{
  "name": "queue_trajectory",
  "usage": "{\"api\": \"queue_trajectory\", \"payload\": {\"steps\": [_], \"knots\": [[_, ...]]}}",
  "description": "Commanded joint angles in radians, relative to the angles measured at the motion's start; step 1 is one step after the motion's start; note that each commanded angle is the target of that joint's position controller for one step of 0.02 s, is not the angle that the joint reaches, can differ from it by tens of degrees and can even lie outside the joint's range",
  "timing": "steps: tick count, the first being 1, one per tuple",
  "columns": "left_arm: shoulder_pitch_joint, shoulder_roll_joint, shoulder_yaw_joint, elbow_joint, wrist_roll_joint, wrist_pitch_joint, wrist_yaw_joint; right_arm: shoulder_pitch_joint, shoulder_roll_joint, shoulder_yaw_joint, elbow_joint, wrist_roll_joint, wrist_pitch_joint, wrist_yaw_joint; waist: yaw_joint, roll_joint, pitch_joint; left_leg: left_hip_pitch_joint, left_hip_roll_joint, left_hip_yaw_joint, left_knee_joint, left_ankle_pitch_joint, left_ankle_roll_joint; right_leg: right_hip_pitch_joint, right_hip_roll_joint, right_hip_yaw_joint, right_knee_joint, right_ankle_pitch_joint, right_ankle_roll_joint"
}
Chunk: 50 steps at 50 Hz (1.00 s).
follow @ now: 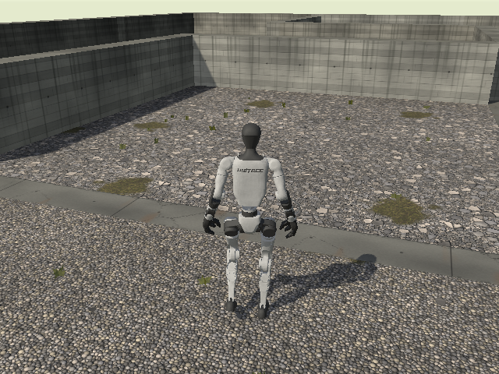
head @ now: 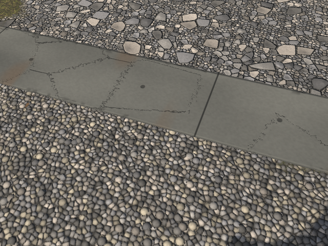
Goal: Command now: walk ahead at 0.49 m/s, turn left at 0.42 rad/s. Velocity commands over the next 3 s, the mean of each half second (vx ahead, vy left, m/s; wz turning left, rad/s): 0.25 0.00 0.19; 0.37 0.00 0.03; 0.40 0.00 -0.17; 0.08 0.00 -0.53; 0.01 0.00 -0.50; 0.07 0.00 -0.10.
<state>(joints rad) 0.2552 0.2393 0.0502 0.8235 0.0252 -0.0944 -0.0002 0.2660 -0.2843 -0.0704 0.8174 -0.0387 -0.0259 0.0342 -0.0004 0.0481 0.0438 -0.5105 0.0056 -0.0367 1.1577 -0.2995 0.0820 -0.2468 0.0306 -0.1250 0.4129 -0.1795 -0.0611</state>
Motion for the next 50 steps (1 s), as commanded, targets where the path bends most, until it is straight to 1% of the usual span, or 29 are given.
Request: {"api": "queue_trajectory", "payload": {"steps": [1,2,4,6,9,11,13,14,15,16,17,18,19,20,22,24,26,28,32,34,35,36,37,38,39,40,43,45,50], "knots": [[0.066,0.077,0.013,-0.013,-0.006,-0.036,-0.01,0.027,0.004,0.007,-0.056,-0.007,0.006,0.016,-0.011,-0.113,-0.022,-0.118,0.053,-0.055,-0.038,0.074,-0.008,0.069,-0.296,0.259,-0.278,0.088,-0.141],[0.081,0.077,0.013,-0.002,-0.003,-0.038,-0.012,-0.005,0.005,0.01,-0.066,-0.006,0.005,0.018,-0.009,-0.109,-0.012,-0.143,0.053,-0.057,-0.084,0.107,-0.014,0.077,-0.291,0.23,-0.289,0.098,-0.142],[0.086,0.074,0.007,0.014,-0.003,-0.036,-0.015,-0.06,0.018,0.021,-0.079,-0.004,0.0,0.019,-0.015,-0.102,0.014,-0.125,0.042,-0.022,-0.221,0.169,-0.029,0.07,-0.262,0.134,-0.265,0.328,-0.131],[0.089,0.081,0.004,0.028,-0.01,-0.031,-0.016,-0.115,0.045,0.039,-0.088,0.0,-0.009,0.021,-0.009,-0.119,0.002,-0.01,0.024,0.054,-0.383,0.247,-0.035,0.036,-0.22,0.036,-0.217,0.54,-0.105],[0.154,0.109,0.004,0.067,-0.016,-0.016,-0.012,-0.181,0.04,0.047,-0.095,0.004,-0.019,0.017,0.024,-0.146,-0.027,0.075,-0.001,0.095,-0.504,0.276,-0.034,0.105,-0.228,0.033,-0.156,0.615,-0.085],[0.165,0.123,0.006,0.087,-0.016,-0.002,-0.005,-0.166,0.021,0.045,-0.084,0.0,-0.025,0.006,0.017,-0.161,-0.03,0.109,-0.012,0.091,-0.576,0.235,-0.014,0.166,-0.243,0.052,-0.088,0.632,-0.072],[0.178,0.117,0.004,0.106,-0.023,0.015,0.004,-0.033,-0.004,0.035,-0.024,-0.019,-0.044,-0.008,-0.036,-0.112,-0.078,0.283,-0.039,0.089,-0.734,0.314,0.016,0.172,-0.202,0.036,0.103,0.594,-0.037],[0.211,0.094,-0.003,0.101,-0.023,0.015,0.008,0.055,-0.058,0.023,0.002,-0.034,-0.058,-0.015,-0.056,-0.047,-0.155,0.462,0.071,0.004,-0.714,0.601,0.034,0.078,-0.162,0.01,0.245,0.381,-0.005],[0.303,-0.001,-0.03,0.078,-0.039,0.017,0.011,0.144,-0.121,0.01,0.008,-0.039,-0.059,-0.026,-0.047,0.143,-0.308,0.749,0.366,-0.269,-0.61,1.116,0.156,-0.148,-0.075,-0.03,0.519,-0.212,0.028],[0.337,0.025,-0.022,0.113,-0.054,0.043,0.018,0.17,-0.107,0.007,0.025,0.029,-0.048,-0.033,-0.064,0.161,-0.42,0.743,0.426,-0.378,-0.646,1.212,0.272,-0.173,-0.018,0.075,0.675,-0.475,0.039],[0.273,0.069,-0.008,0.106,-0.036,0.061,0.016,0.119,-0.074,0.015,0.022,0.048,-0.037,-0.036,-0.046,0.078,-0.338,0.652,0.372,-0.309,-0.707,1.047,0.259,-0.206,-0.044,0.127,0.706,-0.462,0.042],[0.198,0.055,-0.01,0.093,-0.02,0.067,0.013,0.045,-0.04,0.027,0.019,0.042,-0.033,-0.042,-0.028,0.057,-0.218,0.543,0.327,-0.263,-0.767,0.897,0.225,-0.234,-0.058,0.13,0.685,-0.417,0.044],[0.165,0.039,-0.011,0.095,-0.009,0.072,0.012,-0.008,-0.01,0.037,0.019,0.035,-0.031,-0.048,0.0,0.035,-0.139,0.443,0.283,-0.212,-0.812,0.825,0.186,-0.214,-0.081,0.141,0.633,-0.353,0.049],[0.171,0.028,-0.012,0.104,-0.001,0.082,0.011,-0.047,0.008,0.043,0.019,0.034,-0.03,-0.055,0.032,0.039,-0.108,0.352,0.246,-0.158,-0.846,0.779,0.154,-0.151,-0.092,0.142,0.578,-0.303,0.058],[0.211,0.001,-0.017,0.139,0.001,0.102,0.011,-0.06,0.017,0.047,0.031,0.021,-0.034,-0.057,0.055,0.027,-0.127,0.275,0.207,-0.097,-0.866,0.739,0.134,-0.042,-0.07,0.123,0.529,-0.247,0.063],[0.202,0.008,-0.013,0.145,0.007,0.108,0.01,-0.015,-0.034,0.026,0.059,0.023,-0.031,-0.048,0.042,0.049,-0.137,0.27,0.195,-0.12,-0.93,0.35,0.145,-0.055,-0.058,0.096,0.499,-0.247,0.054],[0.13,0.027,-0.007,0.127,0.014,0.108,0.005,0.001,-0.052,0.013,0.074,0.022,-0.019,-0.042,0.02,0.082,-0.088,0.236,0.199,-0.182,-1.016,-0.088,0.146,-0.101,-0.062,0.087,0.45,-0.235,0.039],[0.078,0.033,-0.004,0.112,0.013,0.1,-0.003,0.014,-0.053,0.005,0.088,0.021,-0.01,-0.041,0.012,0.086,-0.042,0.21,0.213,-0.219,-1.061,-0.228,0.146,-0.121,-0.06,0.079,0.403,-0.225,0.028],[0.096,0.008,-0.007,0.124,0.006,0.077,-0.005,0.02,-0.072,-0.012,0.113,0.029,-0.007,-0.039,0.028,0.044,-0.032,0.152,0.22,-0.212,-1.059,-0.284,0.144,-0.001,-0.034,0.055,0.251,-0.241,-0.007],[0.186,-0.008,-0.008,0.162,0.001,0.069,0.0,-0.01,-0.076,-0.019,0.115,0.04,0.002,-0.041,0.075,0.024,-0.015,0.053,0.187,-0.175,-1.014,-0.367,0.116,0.161,-0.004,0.017,0.075,-0.169,-0.036],[0.249,-0.004,-0.007,0.19,0.002,0.065,0.005,-0.038,-0.056,-0.017,0.107,0.04,0.006,-0.044,0.102,-0.011,0.014,-0.031,0.145,-0.139,-0.935,-0.402,0.087,0.249,0.0,0.033,-0.016,-0.193,-0.052],[0.323,0.033,-0.002,0.21,0.01,0.054,0.015,-0.082,0.003,-0.003,0.08,0.037,0.005,-0.042,0.124,-0.15,0.033,-0.172,0.074,-0.052,-0.718,-0.361,0.047,0.338,-0.144,0.236,-0.17,-0.367,-0.082],[0.327,0.107,0.009,0.196,0.001,0.048,0.021,-0.078,0.092,0.02,0.055,0.037,-0.005,-0.034,0.097,-0.315,0.02,-0.283,-0.054,0.109,-0.431,-0.233,-0.004,0.373,-0.394,0.586,-0.337,-0.622,-0.121],[0.267,0.146,0.025,0.194,-0.003,0.05,0.027,-0.118,0.012,0.003,0.045,0.003,-0.007,-0.026,0.072,-0.23,0.133,-0.329,-0.023,0.047,-0.348,-0.095,-0.003,0.2,-0.439,0.683,-0.407,-0.71,-0.166],[0.184,0.116,0.019,0.175,-0.01,0.043,0.025,-0.104,-0.015,-0.005,0.048,0.003,-0.012,-0.01,0.016,-0.181,0.15,-0.283,0.015,0.007,-0.316,0.002,-0.012,0.138,-0.392,0.624,-0.409,-0.633,-0.155],[0.147,0.094,0.015,0.166,-0.016,0.032,0.018,-0.078,-0.027,-0.009,0.067,0.004,-0.017,-0.001,-0.008,-0.157,0.123,-0.252,0.019,0.012,-0.303,0.052,-0.025,0.148,-0.34,0.534,-0.403,-0.515,-0.125],[0.193,0.058,0.009,0.183,-0.018,0.006,0.013,-0.064,-0.004,-0.009,0.098,-0.006,-0.013,0.009,-0.008,-0.129,0.054,-0.221,0.026,0.058,-0.228,0.141,-0.053,0.202,-0.252,0.35,-0.364,-0.245,-0.099],[0.25,0.046,0.007,0.205,-0.015,-0.002,0.012,-0.121,0.021,-0.003,0.083,-0.001,-0.01,0.007,0.013,-0.132,0.064,-0.258,0.041,0.071,-0.234,0.178,-0.065,0.225,-0.244,0.314,-0.353,-0.156,-0.11],[0.318,0.041,0.003,0.225,-0.006,-0.008,0.014,-0.294,0.043,0.013,0.03,0.006,-0.011,0.005,0.068,-0.15,0.09,-0.243,0.049,0.106,-0.399,0.229,-0.085,0.255,-0.234,0.248,-0.322,0.069,-0.128]]}}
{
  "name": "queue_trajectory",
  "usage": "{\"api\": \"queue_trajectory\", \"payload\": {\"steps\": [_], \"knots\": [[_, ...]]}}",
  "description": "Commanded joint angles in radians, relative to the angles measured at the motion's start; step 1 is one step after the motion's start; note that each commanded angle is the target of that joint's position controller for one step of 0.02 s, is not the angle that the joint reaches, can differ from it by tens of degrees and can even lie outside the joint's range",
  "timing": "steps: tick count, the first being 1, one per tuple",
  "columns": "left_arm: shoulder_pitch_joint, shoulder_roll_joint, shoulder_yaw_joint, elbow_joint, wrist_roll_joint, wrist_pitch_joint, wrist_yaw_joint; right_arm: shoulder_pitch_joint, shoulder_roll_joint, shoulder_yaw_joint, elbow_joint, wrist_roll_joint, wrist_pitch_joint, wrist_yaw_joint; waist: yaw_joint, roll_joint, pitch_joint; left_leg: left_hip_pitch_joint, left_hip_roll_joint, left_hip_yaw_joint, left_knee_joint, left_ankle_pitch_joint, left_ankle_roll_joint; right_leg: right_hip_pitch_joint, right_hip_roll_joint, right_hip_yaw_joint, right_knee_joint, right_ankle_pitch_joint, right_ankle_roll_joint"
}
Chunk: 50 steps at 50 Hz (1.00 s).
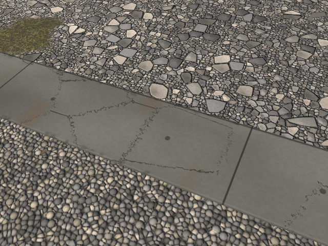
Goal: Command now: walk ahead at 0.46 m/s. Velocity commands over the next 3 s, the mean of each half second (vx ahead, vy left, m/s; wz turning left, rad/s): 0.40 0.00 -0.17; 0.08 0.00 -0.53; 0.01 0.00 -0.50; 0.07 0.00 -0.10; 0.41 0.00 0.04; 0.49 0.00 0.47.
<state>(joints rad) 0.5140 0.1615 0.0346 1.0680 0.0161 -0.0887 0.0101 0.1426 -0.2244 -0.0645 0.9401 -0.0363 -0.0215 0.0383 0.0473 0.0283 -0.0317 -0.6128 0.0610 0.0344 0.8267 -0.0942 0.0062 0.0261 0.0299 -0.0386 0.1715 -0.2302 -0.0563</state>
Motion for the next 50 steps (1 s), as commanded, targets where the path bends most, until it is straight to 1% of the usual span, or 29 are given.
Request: {"api": "queue_trajectory", "payload": {"steps": [1,4,6,7,8,9,10,11,12,13,14,15,17,18,20,24,26,29,32,33,34,35,36,38,39,41,44,48,50], "knots": [[0.069,0.122,0.019,-0.015,0.005,-0.015,0.005,-0.199,-0.014,0.01,-0.103,0.006,-0.018,0.002,0.029,-0.136,0.168,-0.119,-0.011,0.043,-0.107,0.024,-0.005,-0.011,-0.234,0.149,-0.068,0.18,-0.135],[0.08,0.138,0.021,-0.003,0.009,-0.016,0.008,-0.24,-0.021,0.015,-0.126,0.01,-0.024,0.001,0.034,-0.154,0.168,-0.048,-0.026,0.064,-0.197,-0.023,0.027,0.022,-0.251,0.126,-0.014,0.339,-0.134],[0.062,0.151,0.025,0.002,0.01,-0.013,0.011,-0.218,-0.032,0.012,-0.13,0.011,-0.029,-0.004,0.011,-0.16,0.162,0.042,-0.044,0.076,-0.248,-0.076,0.062,0.028,-0.268,0.113,0.038,0.454,-0.123],[0.041,0.161,0.027,0.002,0.009,-0.012,0.011,-0.162,-0.043,0.006,-0.117,0.013,-0.033,-0.01,-0.021,-0.161,0.138,0.145,-0.071,0.087,-0.275,-0.095,0.082,0.015,-0.269,0.098,0.101,0.597,-0.111],[0.022,0.171,0.03,0.003,0.005,-0.009,0.01,-0.046,-0.059,-0.005,-0.08,0.014,-0.04,-0.018,-0.075,-0.143,0.082,0.297,-0.105,0.098,-0.323,-0.081,0.103,0.003,-0.252,0.072,0.231,0.743,-0.096],[0.008,0.167,0.027,0.0,0.001,-0.008,0.008,0.129,-0.091,-0.022,-0.02,0.008,-0.052,-0.03,-0.145,-0.098,-0.02,0.532,-0.107,0.09,-0.353,-0.056,0.129,-0.076,-0.206,0.027,0.43,0.735,-0.074],[0.004,0.127,0.014,-0.031,-0.005,-0.007,0.004,0.313,-0.172,-0.044,0.008,-0.019,-0.064,-0.042,-0.208,0.0,-0.151,0.806,0.125,-0.168,-0.382,-0.231,0.174,-0.297,-0.161,0.005,0.727,0.398,-0.056],[0.106,0.016,-0.005,-0.049,-0.037,-0.005,-0.004,0.365,-0.262,-0.061,0.018,-0.021,-0.059,-0.039,-0.16,0.25,-0.27,0.996,0.401,-0.652,-0.538,-0.343,0.284,-0.607,0.017,-0.023,1.061,-0.294,-0.022],[0.018,0.13,0.026,-0.04,-0.014,0.001,0.001,0.284,-0.203,-0.051,0.006,0.007,-0.048,-0.035,-0.152,0.066,-0.18,0.865,0.356,-0.648,-0.584,-0.388,0.256,-0.66,-0.034,0.104,1.134,-0.235,-0.046],[-0.061,0.125,0.031,-0.066,-0.012,-0.001,-0.006,0.169,-0.141,-0.031,-0.011,0.011,-0.053,-0.032,-0.106,0.032,-0.04,0.712,0.316,-0.477,-0.6,-0.332,0.218,-0.664,-0.079,0.105,1.109,-0.125,-0.054],[-0.087,0.1,0.027,-0.065,-0.011,-0.002,-0.009,0.113,-0.086,-0.016,-0.016,0.01,-0.063,-0.028,-0.08,0.006,0.023,0.59,0.272,-0.356,-0.636,-0.202,0.187,-0.619,-0.108,0.101,1.062,-0.058,-0.054],[-0.092,0.087,0.03,-0.058,0.001,0.009,-0.01,0.094,-0.054,-0.006,-0.012,0.013,-0.072,-0.032,-0.056,0.013,0.064,0.512,0.233,-0.252,-0.645,-0.045,0.159,-0.575,-0.12,0.095,1.027,-0.041,-0.045],[-0.056,0.056,0.032,-0.049,0.014,0.039,-0.016,0.121,-0.018,0.01,0.012,0.017,-0.087,-0.044,-0.015,0.037,0.07,0.455,0.202,-0.103,-0.617,0.342,0.14,-0.506,-0.111,0.076,1.002,-0.051,-0.022],[-0.057,0.051,0.036,-0.053,0.014,0.05,-0.017,0.142,-0.022,0.012,0.022,0.021,-0.095,-0.048,0.0,0.033,0.063,0.462,0.195,-0.049,-0.59,0.524,0.139,-0.512,-0.098,0.064,0.997,-0.048,-0.016],[-0.096,0.047,0.039,-0.073,0.012,0.064,-0.019,0.158,-0.046,0.011,0.025,0.024,-0.1,-0.055,0.014,0.052,0.058,0.472,0.185,0.03,-0.574,0.657,0.136,-0.554,-0.085,0.037,0.964,0.002,-0.007],[-0.264,0.035,0.023,-0.146,0.01,0.069,-0.032,0.157,-0.044,0.021,0.026,0.027,-0.083,-0.075,-0.004,0.081,0.089,0.446,0.138,0.153,-0.563,0.633,0.124,-0.547,-0.073,-0.031,0.697,0.162,-0.002],[-0.32,0.031,0.014,-0.17,0.011,0.069,-0.037,0.186,-0.063,0.018,0.034,0.029,-0.075,-0.086,-0.026,0.075,0.075,0.476,0.148,0.173,-0.534,0.647,0.127,-0.506,-0.057,-0.065,0.588,0.207,-0.008],[-0.325,0.057,0.016,-0.189,0.021,0.071,-0.035,0.21,-0.087,0.009,0.042,0.028,-0.058,-0.097,-0.029,0.071,0.051,0.545,0.188,0.176,-0.441,0.687,0.132,-0.466,-0.038,-0.086,0.524,0.15,-0.036],[-0.256,0.093,0.031,-0.184,0.026,0.064,-0.03,0.202,-0.109,-0.005,0.033,0.027,-0.038,-0.102,-0.005,0.062,0.017,0.576,0.205,0.177,-0.229,0.743,0.125,-0.38,0.009,-0.099,0.445,0.039,-0.088],[-0.186,0.105,0.04,-0.168,0.028,0.053,-0.024,0.192,-0.121,-0.012,0.026,0.028,-0.029,-0.098,0.035,0.018,-0.021,0.547,0.186,0.193,-0.063,0.663,0.099,-0.286,0.02,-0.085,0.349,0.118,-0.113],[-0.122,0.199,0.066,-0.171,0.031,0.04,-0.013,0.216,-0.135,-0.019,0.003,0.03,-0.025,-0.092,0.066,-0.114,-0.093,0.409,0.118,0.21,0.216,0.325,0.043,-0.124,-0.12,0.11,0.29,0.512,-0.171],[-0.151,0.309,0.096,-0.188,0.012,0.054,-0.002,0.285,-0.036,-0.002,-0.043,0.032,-0.01,-0.081,-0.013,-0.283,-0.167,0.103,-0.105,0.168,0.543,-0.601,-0.01,0.07,-0.405,0.487,0.317,1.035,-0.376],[-0.125,0.297,0.097,-0.197,-0.029,0.075,-0.004,0.245,-0.065,-0.003,-0.048,0.01,0.006,-0.076,0.024,-0.14,-0.236,0.073,-0.073,-0.034,0.574,-0.579,-0.015,0.023,-0.416,0.552,0.231,0.755,-0.416],[-0.27,0.202,0.073,-0.224,-0.015,0.101,0.007,0.127,-0.069,-0.008,-0.077,0.018,0.011,-0.077,-0.015,-0.037,0.005,0.018,-0.02,-0.055,0.471,-0.415,-0.02,-0.214,-0.321,0.437,0.12,0.315,-0.325],[-0.303,0.175,0.065,-0.231,-0.015,0.107,0.011,0.109,-0.085,-0.014,-0.085,0.008,0.014,-0.082,-0.036,-0.04,0.039,0.041,-0.007,-0.058,0.394,-0.358,-0.024,-0.271,-0.266,0.386,0.099,0.252,-0.273],[-0.326,0.162,0.06,-0.243,-0.004,0.103,0.01,0.151,-0.067,-0.012,-0.074,-0.005,0.037,-0.083,-0.06,-0.063,0.008,0.117,-0.024,-0.048,0.336,-0.304,-0.032,-0.319,-0.202,0.319,0.104,0.284,-0.233],[-0.305,0.208,0.073,-0.247,0.003,0.091,-0.001,0.141,-0.05,-0.008,-0.091,0.009,0.054,-0.082,-0.058,-0.07,-0.036,0.121,-0.036,-0.059,0.245,-0.292,-0.045,-0.298,-0.174,0.323,0.113,0.264,-0.21],[-0.283,0.232,0.082,-0.258,0.003,0.107,-0.003,0.057,-0.079,-0.013,-0.133,0.013,0.066,-0.084,-0.022,-0.131,-0.029,0.086,-0.045,-0.08,0.135,-0.284,-0.058,-0.273,-0.16,0.409,0.068,-0.058,-0.182],[-0.275,0.24,0.086,-0.263,0.005,0.113,-0.004,0.032,-0.086,-0.013,-0.149,0.017,0.064,-0.085,-0.011,-0.136,-0.021,0.086,-0.054,-0.087,0.089,-0.29,-0.057,-0.263,-0.163,0.452,0.06,-0.113,-0.177]]}}
Over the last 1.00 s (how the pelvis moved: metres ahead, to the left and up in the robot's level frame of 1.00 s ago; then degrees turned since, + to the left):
0.28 0.03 0.01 3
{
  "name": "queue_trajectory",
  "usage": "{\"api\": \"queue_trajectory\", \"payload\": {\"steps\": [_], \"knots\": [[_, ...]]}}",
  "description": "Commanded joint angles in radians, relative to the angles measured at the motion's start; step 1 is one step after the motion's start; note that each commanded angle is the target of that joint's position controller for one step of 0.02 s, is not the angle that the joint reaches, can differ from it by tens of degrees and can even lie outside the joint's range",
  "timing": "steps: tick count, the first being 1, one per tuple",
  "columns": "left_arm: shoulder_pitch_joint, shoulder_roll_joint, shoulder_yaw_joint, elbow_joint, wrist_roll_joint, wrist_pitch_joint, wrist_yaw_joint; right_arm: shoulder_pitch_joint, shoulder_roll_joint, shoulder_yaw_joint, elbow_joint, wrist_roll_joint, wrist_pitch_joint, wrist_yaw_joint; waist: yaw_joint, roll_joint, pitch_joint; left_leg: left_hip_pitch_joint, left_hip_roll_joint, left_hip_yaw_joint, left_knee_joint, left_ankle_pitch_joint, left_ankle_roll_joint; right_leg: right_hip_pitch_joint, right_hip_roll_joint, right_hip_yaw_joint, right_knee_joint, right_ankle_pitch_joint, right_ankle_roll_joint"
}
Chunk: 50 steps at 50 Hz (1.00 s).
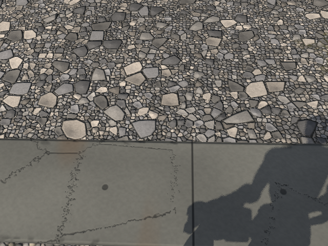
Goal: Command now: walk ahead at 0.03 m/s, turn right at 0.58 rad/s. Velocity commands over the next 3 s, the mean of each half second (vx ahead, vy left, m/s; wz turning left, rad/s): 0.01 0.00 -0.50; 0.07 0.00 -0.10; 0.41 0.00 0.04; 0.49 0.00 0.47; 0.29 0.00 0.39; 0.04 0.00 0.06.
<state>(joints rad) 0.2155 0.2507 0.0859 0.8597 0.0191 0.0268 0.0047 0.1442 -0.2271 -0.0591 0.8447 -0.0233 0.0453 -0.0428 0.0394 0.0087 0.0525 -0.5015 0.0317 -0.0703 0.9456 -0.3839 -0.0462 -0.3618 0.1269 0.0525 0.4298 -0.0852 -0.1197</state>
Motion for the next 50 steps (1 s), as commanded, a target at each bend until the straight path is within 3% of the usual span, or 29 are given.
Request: {"api": "queue_trajectory", "payload": {"steps": [1,6,9,10,11,12,13,14,15,17,22,28,30,31,32,33,35,37,40,42,43,44,45,47,48,49,50], "knots": [[0.026,0.154,0.037,-0.057,0.004,-0.001,0.001,0.024,-0.083,-0.017,-0.059,0.006,-0.006,-0.004,0.0,-0.116,-0.105,-0.018,-0.031,0.014,-0.053,-0.007,-0.001,0.131,-0.262,0.378,-0.197,-0.261,-0.112],[0.004,0.157,0.042,-0.072,0.008,0.006,-0.007,0.05,-0.088,-0.01,-0.075,0.022,-0.025,-0.009,-0.008,-0.135,-0.114,0.108,-0.08,0.014,-0.213,-0.049,0.038,0.118,-0.25,0.443,-0.183,-0.196,-0.096],[-0.046,0.151,0.043,-0.085,-0.007,0.015,-0.012,0.173,-0.092,-0.009,-0.054,0.031,-0.038,-0.017,-0.072,-0.14,-0.109,0.322,-0.115,0.035,-0.506,0.028,0.082,0.033,-0.2,0.449,-0.169,-0.207,-0.028],[-0.055,0.13,0.037,-0.095,-0.017,0.015,-0.009,0.209,-0.126,-0.017,-0.049,0.022,-0.044,-0.025,-0.085,-0.099,-0.097,0.425,-0.053,-0.01,-0.658,0.058,0.099,-0.049,-0.14,0.404,-0.125,-0.304,0.034],[0.014,0.062,0.023,-0.098,-0.028,0.014,-0.003,0.18,-0.216,-0.035,-0.074,0.008,-0.045,-0.034,-0.036,0.109,-0.117,0.493,0.196,-0.256,-0.766,-0.102,0.147,-0.146,-0.033,0.259,0.118,-0.432,0.089],[-0.015,0.099,0.034,-0.102,-0.015,0.006,0.005,0.038,-0.277,-0.042,-0.127,-0.009,-0.044,-0.031,-0.034,0.23,-0.02,0.354,0.368,-0.458,-0.832,-0.06,0.24,-0.301,0.083,0.052,0.339,-0.455,0.109],[-0.038,0.167,0.048,-0.099,0.019,0.002,0.001,0.03,-0.21,-0.029,-0.127,-0.014,-0.045,-0.024,-0.02,0.106,-0.008,0.272,0.351,-0.364,-0.781,0.109,0.273,-0.231,-0.017,0.077,0.502,-0.412,0.119],[-0.003,0.155,0.05,-0.082,0.02,0.003,-0.009,-0.013,-0.153,-0.011,-0.134,-0.006,-0.051,-0.019,0.018,0.066,-0.02,0.253,0.273,-0.246,-0.735,0.253,0.245,-0.188,-0.012,0.074,0.586,-0.351,0.117],[0.038,0.136,0.045,-0.063,0.02,0.009,-0.016,-0.026,-0.134,-0.005,-0.139,-0.003,-0.054,-0.013,0.03,0.068,-0.038,0.27,0.214,-0.153,-0.704,0.36,0.221,-0.171,-0.009,0.072,0.661,-0.311,0.124],[0.071,0.126,0.039,-0.047,0.014,0.022,-0.031,-0.003,-0.133,-0.003,-0.146,-0.002,-0.057,-0.007,0.016,0.118,-0.063,0.335,0.171,-0.065,-0.656,0.541,0.225,-0.194,-0.008,0.048,0.754,-0.301,0.144],[-0.041,0.089,0.008,-0.079,0.0,0.034,-0.029,0.149,-0.161,-0.013,-0.094,-0.001,-0.06,0.003,-0.07,0.139,-0.063,0.523,0.193,-0.048,-0.592,0.739,0.255,-0.224,-0.031,0.038,0.551,-0.331,0.179],[-0.06,0.075,-0.023,-0.08,-0.021,0.03,-0.014,0.141,-0.2,-0.022,-0.064,-0.001,-0.046,0.025,-0.076,0.197,-0.08,0.45,0.194,-0.033,-0.525,0.81,0.252,0.053,-0.054,-0.079,0.173,-0.342,0.134],[-0.007,0.067,-0.033,-0.058,-0.013,0.013,-0.004,0.124,-0.19,-0.02,-0.05,0.01,-0.039,0.027,-0.025,0.142,-0.079,0.373,0.176,-0.018,-0.474,0.73,0.189,0.226,-0.084,-0.064,-0.141,-0.057,0.104],[0.009,0.112,-0.029,-0.053,0.007,-0.002,0.004,0.146,-0.158,-0.01,-0.052,0.012,-0.043,0.028,-0.033,0.065,-0.125,0.278,0.153,0.0,-0.438,0.571,0.132,0.385,-0.183,0.056,-0.185,0.043,0.084],[-0.005,0.205,-0.017,-0.063,0.012,-0.012,0.011,0.179,-0.077,0.012,-0.084,0.015,-0.05,0.034,-0.077,-0.166,-0.152,0.133,0.046,0.088,-0.365,0.161,0.075,0.48,-0.407,0.293,-0.13,0.41,0.006],[-0.002,0.138,-0.036,-0.041,-0.007,-0.019,0.016,0.135,-0.085,0.015,-0.06,0.018,-0.033,0.021,-0.025,-0.184,-0.138,0.21,0.018,0.08,-0.361,-0.132,0.066,0.346,-0.456,0.274,-0.103,0.491,-0.099],[-0.059,0.085,-0.06,-0.035,0.001,-0.031,0.021,0.098,-0.109,0.008,-0.048,0.017,-0.016,0.017,-0.038,-0.153,-0.068,0.19,0.004,0.057,-0.331,-0.116,0.061,0.313,-0.388,0.223,-0.126,0.368,-0.09],[-0.081,0.096,-0.064,-0.02,-0.002,-0.033,0.033,0.118,-0.117,0.004,-0.023,0.013,-0.012,0.023,-0.056,-0.176,-0.054,0.222,-0.002,0.06,-0.344,-0.036,0.047,0.289,-0.326,0.162,-0.126,0.383,-0.049],[-0.082,0.096,-0.069,0.009,-0.008,-0.035,0.031,0.16,-0.088,0.015,0.027,0.012,-0.014,0.023,-0.064,-0.142,-0.074,0.294,-0.014,0.077,-0.398,0.029,0.03,0.26,-0.296,0.12,-0.108,0.347,-0.034],[-0.057,0.132,-0.053,0.037,-0.016,-0.023,0.027,0.172,-0.086,0.018,0.051,-0.006,-0.019,0.025,-0.06,-0.142,-0.062,0.349,-0.038,0.128,-0.464,0.093,0.037,0.199,-0.256,0.145,-0.155,-0.192,-0.019],[-0.038,0.156,-0.04,0.046,-0.014,-0.011,0.023,0.155,-0.105,0.012,0.049,-0.017,-0.023,0.028,-0.045,-0.153,-0.017,0.331,-0.047,0.143,-0.442,0.036,0.049,0.148,-0.25,0.188,-0.192,-0.483,-0.023],[-0.03,0.161,-0.033,0.051,-0.008,-0.002,0.018,0.149,-0.107,0.012,0.046,-0.023,-0.028,0.032,-0.042,-0.162,0.035,0.313,-0.045,0.14,-0.426,-0.041,0.066,0.088,-0.263,0.232,-0.216,-0.652,-0.038],[-0.032,0.148,-0.032,0.05,-0.007,0.0,0.012,0.168,-0.092,0.016,0.051,-0.023,-0.034,0.035,-0.05,-0.15,0.075,0.313,-0.034,0.124,-0.43,-0.08,0.088,0.033,-0.275,0.263,-0.213,-0.72,-0.054],[-0.094,0.135,-0.03,0.024,-0.012,-0.005,0.003,0.222,-0.086,0.016,0.077,-0.011,-0.048,0.041,-0.085,-0.059,0.117,0.291,-0.024,0.077,-0.483,-0.137,0.127,-0.017,-0.249,0.228,-0.165,-0.714,-0.043],[-0.142,0.115,-0.033,0.004,-0.016,-0.014,-0.001,0.269,-0.091,0.015,0.093,-0.009,-0.062,0.039,-0.112,0.011,0.119,0.337,0.021,-0.017,-0.572,-0.191,0.156,-0.07,-0.202,0.174,-0.076,-0.642,-0.023],[-0.199,0.08,-0.04,-0.02,-0.017,-0.028,-0.005,0.347,-0.129,0.004,0.12,-0.004,-0.073,0.034,-0.146,0.115,0.115,0.433,0.107,-0.19,-0.699,-0.299,0.201,-0.166,-0.119,0.06,0.093,-0.519,0.012],[-0.24,0.052,-0.044,-0.044,-0.002,-0.045,-0.012,0.414,-0.193,-0.017,0.147,-0.001,-0.079,0.033,-0.164,0.212,0.123,0.52,0.252,-0.422,-0.835,-0.384,0.261,-0.269,-0.054,-0.072,0.272,-0.374,0.04]]}}
Over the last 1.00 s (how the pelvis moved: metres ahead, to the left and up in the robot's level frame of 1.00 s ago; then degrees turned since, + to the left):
0.32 0.05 -0.01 -23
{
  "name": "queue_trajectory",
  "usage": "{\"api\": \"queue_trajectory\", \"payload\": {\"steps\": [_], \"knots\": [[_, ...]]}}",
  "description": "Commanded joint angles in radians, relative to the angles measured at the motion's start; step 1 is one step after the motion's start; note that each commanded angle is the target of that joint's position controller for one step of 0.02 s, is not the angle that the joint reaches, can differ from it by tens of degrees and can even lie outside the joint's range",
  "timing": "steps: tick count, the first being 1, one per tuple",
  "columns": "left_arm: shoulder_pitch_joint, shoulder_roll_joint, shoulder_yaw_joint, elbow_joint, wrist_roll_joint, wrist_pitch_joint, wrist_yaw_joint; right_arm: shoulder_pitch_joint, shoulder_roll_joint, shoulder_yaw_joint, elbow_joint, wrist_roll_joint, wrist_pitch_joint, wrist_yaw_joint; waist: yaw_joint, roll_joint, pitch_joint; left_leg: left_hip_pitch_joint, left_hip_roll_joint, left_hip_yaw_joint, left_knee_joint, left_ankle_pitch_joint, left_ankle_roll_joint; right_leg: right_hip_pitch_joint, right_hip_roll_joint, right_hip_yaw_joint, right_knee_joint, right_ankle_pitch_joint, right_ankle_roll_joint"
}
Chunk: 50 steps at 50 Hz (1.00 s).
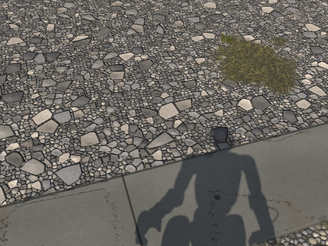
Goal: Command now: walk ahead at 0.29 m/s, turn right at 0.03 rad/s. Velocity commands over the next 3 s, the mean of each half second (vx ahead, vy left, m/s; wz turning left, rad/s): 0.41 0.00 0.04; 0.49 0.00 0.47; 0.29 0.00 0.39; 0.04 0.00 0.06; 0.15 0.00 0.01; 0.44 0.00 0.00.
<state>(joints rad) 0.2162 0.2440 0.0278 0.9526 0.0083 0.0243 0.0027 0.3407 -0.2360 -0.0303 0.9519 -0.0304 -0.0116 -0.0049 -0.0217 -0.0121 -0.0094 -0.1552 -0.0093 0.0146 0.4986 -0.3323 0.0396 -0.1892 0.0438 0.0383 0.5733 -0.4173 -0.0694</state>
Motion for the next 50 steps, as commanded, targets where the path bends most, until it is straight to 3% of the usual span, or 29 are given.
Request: {"api": "queue_trajectory", "payload": {"steps": [1,2,4,6,9,11,13,15,16,17,18,19,20,21,23,28,32,35,38,40,41,42,43,44,45,46,47,49,50], "knots": [[-0.27,0.095,0.022,-0.149,0.029,-0.053,-0.012,0.212,-0.178,-0.047,0.038,-0.002,-0.026,-0.004,-0.104,0.169,0.211,0.175,0.359,-0.589,-0.427,-0.405,0.211,-0.515,-0.01,-0.033,0.244,-0.056,-0.01],[-0.233,0.09,0.023,-0.143,0.027,-0.065,-0.019,0.17,-0.18,-0.049,0.029,-0.005,-0.032,-0.004,-0.061,0.143,0.201,0.165,0.362,-0.575,-0.419,-0.339,0.227,-0.515,-0.039,-0.008,0.299,-0.031,-0.013],[-0.184,0.086,0.024,-0.122,0.018,-0.08,-0.036,0.11,-0.14,-0.042,0.018,0.002,-0.048,-0.001,-0.02,0.119,0.154,0.195,0.3,-0.437,-0.416,-0.178,0.192,-0.492,-0.072,-0.02,0.317,0.038,-0.007],[-0.197,0.078,0.022,-0.122,0.022,-0.08,-0.048,0.112,-0.113,-0.036,0.028,0.005,-0.061,-0.001,-0.024,0.128,0.121,0.199,0.236,-0.306,-0.401,-0.005,0.164,-0.449,-0.066,-0.065,0.273,0.099,0.01],[-0.256,0.049,0.01,-0.15,0.024,-0.074,-0.058,0.151,-0.11,-0.034,0.056,0.008,-0.068,-0.003,-0.039,0.141,0.116,0.162,0.214,-0.215,-0.377,0.123,0.156,-0.383,-0.061,-0.1,0.161,0.15,0.029],[-0.274,0.055,0.008,-0.165,0.02,-0.07,-0.055,0.152,-0.13,-0.038,0.062,0.006,-0.07,0.0,-0.036,0.157,0.119,0.113,0.223,-0.184,-0.354,0.193,0.15,-0.302,-0.056,-0.116,0.083,0.157,0.028],[-0.229,0.071,0.013,-0.157,0.015,-0.069,-0.045,0.134,-0.143,-0.042,0.064,0.01,-0.067,0.004,-0.008,0.16,0.112,0.044,0.237,-0.164,-0.312,0.272,0.134,-0.163,-0.039,-0.133,0.014,0.2,0.014],[-0.05,0.104,0.034,-0.094,0.02,-0.075,-0.029,0.111,-0.144,-0.04,0.063,0.016,-0.065,0.007,0.077,0.095,0.054,-0.04,0.197,-0.103,-0.121,0.452,0.099,0.098,0.003,-0.145,-0.066,0.233,-0.009],[0.104,0.152,0.054,-0.049,0.031,-0.086,-0.016,0.102,-0.127,-0.033,0.055,0.017,-0.066,0.009,0.141,0.022,-0.033,-0.124,0.136,-0.039,0.105,0.459,0.073,0.283,-0.054,-0.069,-0.1,0.164,-0.037],[0.271,0.264,0.079,-0.033,0.05,-0.092,-0.003,0.109,-0.04,-0.01,0.002,0.03,-0.067,0.014,0.184,-0.203,-0.16,-0.351,0.024,0.049,0.478,0.117,0.019,0.478,-0.355,0.365,-0.254,-0.171,-0.118],[0.267,0.281,0.082,-0.016,0.026,-0.084,-0.005,0.116,-0.069,-0.023,0.0,0.022,-0.063,0.01,0.151,-0.229,-0.151,-0.484,-0.047,-0.041,0.666,-0.183,0.036,0.408,-0.454,0.683,-0.421,-0.315,-0.172],[0.144,0.221,0.068,-0.044,0.015,-0.081,-0.007,0.078,-0.099,-0.033,-0.006,0.015,-0.058,0.011,0.092,-0.126,-0.012,-0.531,0.029,-0.091,0.733,-0.114,0.063,0.29,-0.437,0.563,-0.411,-0.341,-0.161],[0.052,0.145,0.05,-0.07,0.013,-0.09,-0.012,0.045,-0.087,-0.03,-0.005,0.017,-0.061,0.021,0.062,-0.058,0.061,-0.51,0.067,-0.092,0.71,-0.02,0.069,0.175,-0.39,0.43,-0.421,-0.197,-0.144],[0.013,0.106,0.039,-0.076,0.016,-0.102,-0.014,0.041,-0.061,-0.028,0.001,0.021,-0.059,0.025,0.032,-0.045,0.085,-0.465,0.089,-0.089,0.665,0.029,0.067,0.105,-0.341,0.31,-0.439,-0.047,-0.116],[0.026,0.065,0.025,-0.056,0.018,-0.122,-0.006,0.054,-0.051,-0.029,0.013,0.001,-0.039,0.034,0.004,-0.059,0.078,-0.407,0.101,-0.081,0.628,0.07,0.05,0.066,-0.288,0.155,-0.452,0.171,-0.085],[0.147,0.062,0.02,-0.008,0.011,-0.145,0.004,-0.106,-0.03,-0.031,-0.047,0.003,-0.017,0.053,0.01,-0.034,0.1,-0.557,0.097,-0.05,0.576,0.208,0.028,0.139,-0.274,-0.033,-0.458,0.485,-0.077],[0.175,0.053,0.011,0.006,0.009,-0.145,0.01,-0.276,-0.004,-0.012,-0.117,0.004,-0.023,0.067,0.032,-0.039,0.127,-0.523,0.073,0.035,0.332,0.343,0.017,0.123,-0.234,-0.162,-0.446,0.643,-0.051],[0.229,0.076,0.012,0.03,0.008,-0.141,0.023,-0.37,-0.001,0.0,-0.162,0.002,-0.023,0.072,0.054,-0.039,0.137,-0.471,0.049,0.106,0.178,0.353,0.041,0.187,-0.256,-0.204,-0.427,0.761,-0.042],[0.237,0.112,0.019,0.039,0.01,-0.129,0.036,-0.325,-0.033,-0.009,-0.162,-0.002,-0.02,0.063,0.021,-0.069,0.08,-0.37,-0.024,0.159,0.127,0.249,0.099,0.3,-0.277,-0.25,-0.273,1.156,-0.023],[0.218,0.142,0.029,0.032,0.019,-0.11,0.043,-0.18,-0.07,-0.027,-0.125,-0.005,-0.02,0.055,-0.045,-0.099,-0.008,-0.219,-0.08,0.167,0.113,0.143,0.151,0.32,-0.294,-0.267,-0.03,1.319,-0.025],[0.208,0.153,0.033,0.021,0.02,-0.101,0.039,-0.062,-0.101,-0.045,-0.09,-0.01,-0.026,0.05,-0.093,-0.092,-0.073,-0.068,-0.099,0.141,0.057,0.128,0.182,0.264,-0.294,-0.265,0.158,1.218,-0.027],[0.184,0.154,0.035,-0.002,0.017,-0.101,0.03,0.074,-0.161,-0.072,-0.057,-0.022,-0.028,0.037,-0.163,-0.028,-0.14,0.15,-0.016,0.007,-0.016,0.071,0.233,0.083,-0.263,-0.278,0.441,0.946,-0.01],[0.243,0.025,0.013,-0.061,0.008,-0.106,0.005,0.05,-0.268,-0.1,-0.074,-0.023,-0.02,0.023,-0.066,0.221,-0.215,0.473,0.302,-0.503,-0.029,0.099,0.385,-0.377,-0.073,-0.249,0.83,-0.05,0.044],[0.12,0.109,0.03,-0.109,0.006,-0.121,0.0,0.082,-0.271,-0.103,-0.077,0.011,-0.008,0.024,-0.114,0.109,-0.265,0.496,0.349,-0.772,-0.186,0.043,0.438,-0.532,-0.003,-0.025,0.958,-0.094,0.041],[0.041,0.109,0.027,-0.14,0.002,-0.137,-0.004,0.013,-0.238,-0.095,-0.075,0.019,-0.007,0.015,-0.084,0.052,-0.104,0.374,0.332,-0.615,-0.234,0.061,0.39,-0.607,-0.083,0.018,0.886,0.034,0.031],[0.046,0.111,0.026,-0.138,0.0,-0.147,-0.003,-0.035,-0.184,-0.084,-0.079,0.023,-0.011,0.013,-0.04,-0.014,-0.021,0.231,0.298,-0.523,-0.26,0.163,0.344,-0.554,-0.118,0.006,0.783,0.101,0.032],[0.054,0.107,0.028,-0.128,0.01,-0.139,0.0,-0.078,-0.153,-0.075,-0.085,0.021,-0.019,0.01,0.004,-0.054,0.027,0.123,0.243,-0.438,-0.269,0.286,0.304,-0.488,-0.142,0.007,0.711,0.115,0.042],[0.088,0.087,0.025,-0.128,0.041,-0.097,-0.003,-0.093,-0.124,-0.062,-0.089,0.03,-0.04,0.007,0.051,-0.042,0.018,0.017,0.177,-0.335,-0.278,0.444,0.277,-0.38,-0.158,0.008,0.626,0.108,0.075],[0.089,0.074,0.023,-0.138,0.045,-0.08,-0.008,-0.081,-0.136,-0.063,-0.086,0.033,-0.05,0.009,0.06,-0.025,0.013,-0.003,0.159,-0.309,-0.28,0.49,0.279,-0.372,-0.157,-0.004,0.592,0.103,0.09]]}}
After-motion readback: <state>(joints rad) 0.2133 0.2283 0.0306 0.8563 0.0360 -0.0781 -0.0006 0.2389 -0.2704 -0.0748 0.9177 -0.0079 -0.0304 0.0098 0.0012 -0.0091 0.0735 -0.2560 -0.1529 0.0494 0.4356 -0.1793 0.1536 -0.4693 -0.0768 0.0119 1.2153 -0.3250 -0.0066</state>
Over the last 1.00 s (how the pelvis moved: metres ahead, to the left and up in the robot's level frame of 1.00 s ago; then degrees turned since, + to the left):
0.02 0.03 0.00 -17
